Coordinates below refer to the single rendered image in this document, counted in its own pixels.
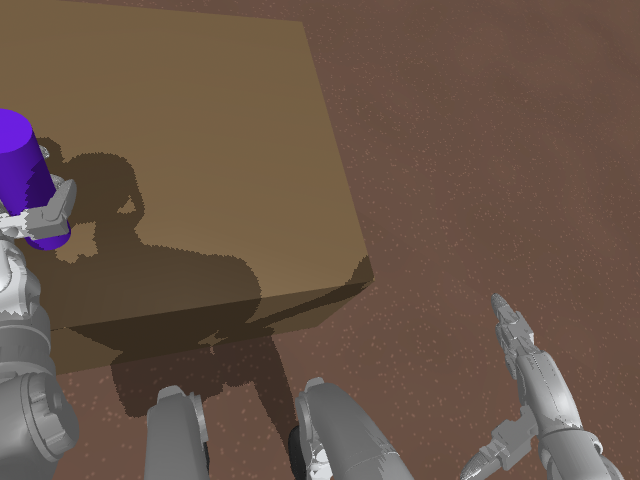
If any right robot hand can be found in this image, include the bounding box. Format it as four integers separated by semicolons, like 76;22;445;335
460;293;584;480

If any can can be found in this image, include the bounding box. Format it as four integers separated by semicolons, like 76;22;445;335
0;108;71;250

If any right robot arm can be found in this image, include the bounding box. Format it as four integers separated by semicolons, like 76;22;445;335
538;428;624;480

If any left robot arm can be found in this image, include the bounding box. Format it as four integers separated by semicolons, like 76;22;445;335
0;240;79;480

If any right robot foot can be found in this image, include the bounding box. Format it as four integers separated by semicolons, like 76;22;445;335
288;425;307;480

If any left robot hand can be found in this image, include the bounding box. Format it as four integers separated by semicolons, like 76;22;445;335
0;145;77;245

